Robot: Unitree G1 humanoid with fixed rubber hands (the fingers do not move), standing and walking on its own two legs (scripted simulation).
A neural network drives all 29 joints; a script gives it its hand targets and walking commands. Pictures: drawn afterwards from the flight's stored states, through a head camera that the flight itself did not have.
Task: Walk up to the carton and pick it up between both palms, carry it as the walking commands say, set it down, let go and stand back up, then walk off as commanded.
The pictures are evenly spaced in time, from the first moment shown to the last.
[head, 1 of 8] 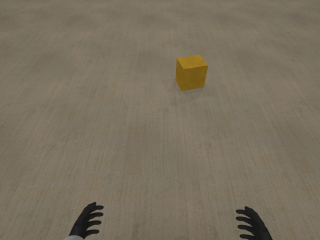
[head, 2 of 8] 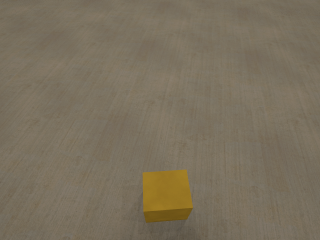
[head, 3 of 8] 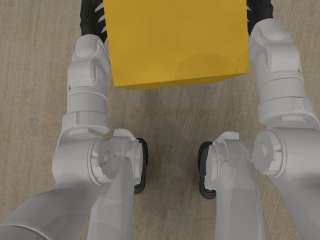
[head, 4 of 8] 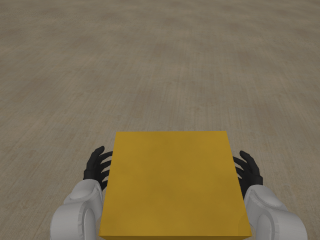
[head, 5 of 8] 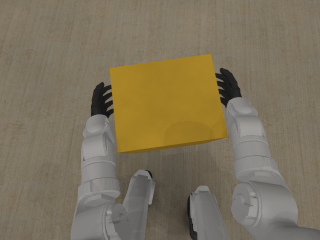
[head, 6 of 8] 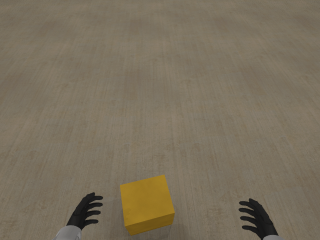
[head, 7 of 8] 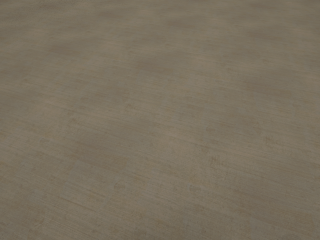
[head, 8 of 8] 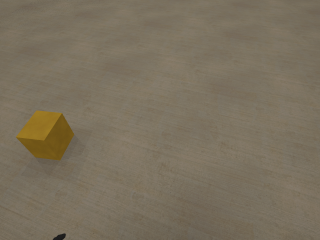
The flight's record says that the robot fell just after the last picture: no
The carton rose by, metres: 0.69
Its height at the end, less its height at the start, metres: +0.00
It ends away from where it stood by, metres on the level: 1.69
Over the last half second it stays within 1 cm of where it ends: yes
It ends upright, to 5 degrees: yes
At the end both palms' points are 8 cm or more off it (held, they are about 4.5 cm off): yes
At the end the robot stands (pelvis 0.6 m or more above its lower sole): yes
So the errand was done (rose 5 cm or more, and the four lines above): yes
